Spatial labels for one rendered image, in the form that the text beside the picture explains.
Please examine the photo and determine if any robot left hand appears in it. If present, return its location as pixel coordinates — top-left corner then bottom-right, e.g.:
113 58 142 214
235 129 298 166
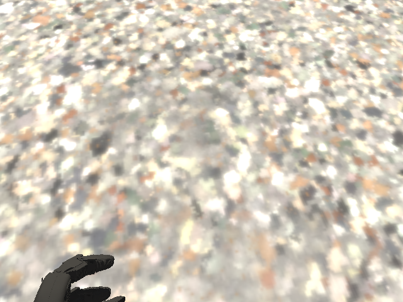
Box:
34 254 125 302

